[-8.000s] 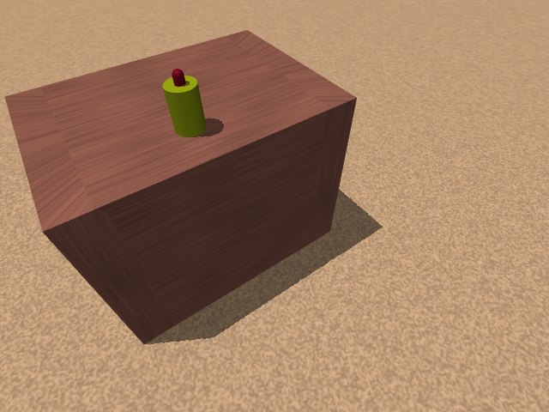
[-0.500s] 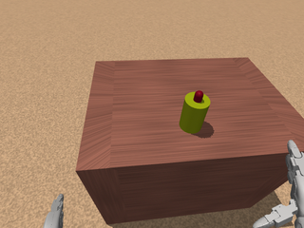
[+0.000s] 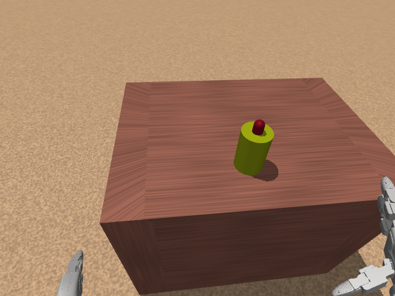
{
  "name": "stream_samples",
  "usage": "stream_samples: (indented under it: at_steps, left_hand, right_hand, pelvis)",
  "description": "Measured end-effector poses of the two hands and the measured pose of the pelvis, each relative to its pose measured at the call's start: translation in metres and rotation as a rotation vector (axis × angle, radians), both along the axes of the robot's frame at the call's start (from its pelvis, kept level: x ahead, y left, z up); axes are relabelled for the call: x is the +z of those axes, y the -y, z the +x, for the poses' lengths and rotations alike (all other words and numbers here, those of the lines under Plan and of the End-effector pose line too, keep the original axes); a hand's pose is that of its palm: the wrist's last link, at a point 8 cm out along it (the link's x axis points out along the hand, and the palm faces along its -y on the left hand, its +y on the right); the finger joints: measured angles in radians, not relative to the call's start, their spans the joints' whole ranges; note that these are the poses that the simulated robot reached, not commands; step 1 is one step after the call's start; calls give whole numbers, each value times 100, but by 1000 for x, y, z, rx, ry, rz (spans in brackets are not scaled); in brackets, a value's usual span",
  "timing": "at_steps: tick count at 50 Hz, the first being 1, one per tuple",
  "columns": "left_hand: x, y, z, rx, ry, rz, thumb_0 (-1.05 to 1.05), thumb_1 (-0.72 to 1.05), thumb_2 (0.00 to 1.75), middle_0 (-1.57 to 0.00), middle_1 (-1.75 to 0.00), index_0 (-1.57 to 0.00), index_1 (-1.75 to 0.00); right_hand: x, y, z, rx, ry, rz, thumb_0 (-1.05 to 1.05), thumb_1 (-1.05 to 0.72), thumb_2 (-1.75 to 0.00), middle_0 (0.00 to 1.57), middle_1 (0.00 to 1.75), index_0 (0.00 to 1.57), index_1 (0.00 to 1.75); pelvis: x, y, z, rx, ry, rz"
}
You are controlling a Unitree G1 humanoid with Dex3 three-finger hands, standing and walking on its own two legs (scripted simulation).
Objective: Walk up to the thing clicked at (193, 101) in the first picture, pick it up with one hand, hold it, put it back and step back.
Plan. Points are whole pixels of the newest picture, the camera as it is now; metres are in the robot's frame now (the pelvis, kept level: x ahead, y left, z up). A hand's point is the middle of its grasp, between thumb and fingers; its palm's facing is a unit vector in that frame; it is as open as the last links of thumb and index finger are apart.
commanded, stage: go down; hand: right
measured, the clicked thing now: (253, 144) +0.50 -0.16 +0.01
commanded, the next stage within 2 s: none
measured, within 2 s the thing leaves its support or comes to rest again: neither
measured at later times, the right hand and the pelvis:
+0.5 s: hand (356, 177) +0.31 -0.31 +0.10, palm faces +0.09 +0.99 -0.05, open 17.7 cm; pelvis -0.01 +0.00 -0.01, yaw +0 degrees
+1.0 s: hand (353, 158) +0.37 -0.33 +0.10, palm faces +0.08 +1.00 +0.01, open 17.4 cm; pelvis +0.00 -0.01 -0.01, yaw +1 degrees
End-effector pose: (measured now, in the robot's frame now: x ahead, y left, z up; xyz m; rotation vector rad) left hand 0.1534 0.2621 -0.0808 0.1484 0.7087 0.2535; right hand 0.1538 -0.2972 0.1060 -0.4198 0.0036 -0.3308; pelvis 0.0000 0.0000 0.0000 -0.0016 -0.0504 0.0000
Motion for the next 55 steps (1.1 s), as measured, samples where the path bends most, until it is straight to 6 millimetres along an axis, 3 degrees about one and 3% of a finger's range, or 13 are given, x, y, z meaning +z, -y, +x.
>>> stream_samples:
  at_steps: [6, 18, 25, 32, 40, 48, 55]
  left_hand:
    - [-3, -4, 0, 10, -22, 16, -1, -53, 5, -5, -4, -5, -5]
    - [-3, 6, -12, 21, -16, 43, -1, -53, 3, -5, -4, -5, -4]
    - [-10, 2, -30, 39, -77, 85, -1, -53, 4, -5, -4, -5, -4]
    - [1, 2, -23, 27, -45, 142, -2, -53, 4, -5, -5, -5, -5]
    - [4, 6, -20, 32, -28, 160, -1, -54, 5, -5, -5, -5, -5]
    - [-6, 9, -20, 28, -63, 148, -1, -54, 6, -6, -5, -5, -6]
    - [-3, 11, -11, 14, -28, 145, -1, -54, 6, -6, -5, -5, -6]
  right_hand:
    - [1, 15, 23, 9, 42, 57, -2, 58, -3, 6, 6, 6, 6]
    - [8, 48, 106, 178, 19, 273, -2, 59, -3, 5, 6, 5, 6]
    - [1, 64, 134, 234, -1, 371, -2, 60, -3, 5, 6, 5, 6]
    - [1, 75, 160, 282, 8, 425, -2, 60, -3, 5, 6, 4, 6]
    - [0, 85, 180, 277, -15, 426, -2, 57, -3, 6, 5, 5, 5]
    - [-4, 87, 189, 251, -9, 434, -2, 53, -3, 6, 5, 5, 5]
    - [-1, 88, 194, 241, 1, 435, -2, 49, -3, 7, 4, 6, 4]
  pelvis:
    - [-1, -3, -3, -6, -5, 1]
    - [-2, -2, -8, 0, -45, -1]
    - [-5, 3, -9, 9, -85, 2]
    - [-8, 8, -8, 13, -116, 9]
    - [-10, 13, -1, 19, -152, 19]
    - [-13, 14, 4, 22, -175, 25]
    - [-15, 11, 5, 14, -183, 24]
